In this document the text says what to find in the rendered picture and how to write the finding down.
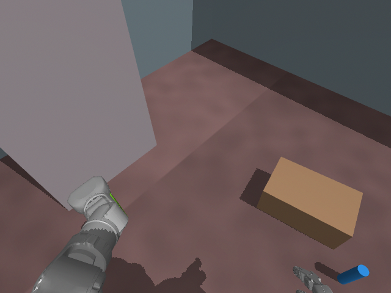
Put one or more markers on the left robot arm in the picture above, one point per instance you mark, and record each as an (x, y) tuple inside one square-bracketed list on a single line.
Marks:
[(80, 266)]

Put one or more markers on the left robot hand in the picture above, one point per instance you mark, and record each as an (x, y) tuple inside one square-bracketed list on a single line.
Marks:
[(91, 187)]

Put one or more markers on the right robot hand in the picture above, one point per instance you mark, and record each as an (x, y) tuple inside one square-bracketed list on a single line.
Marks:
[(311, 281)]

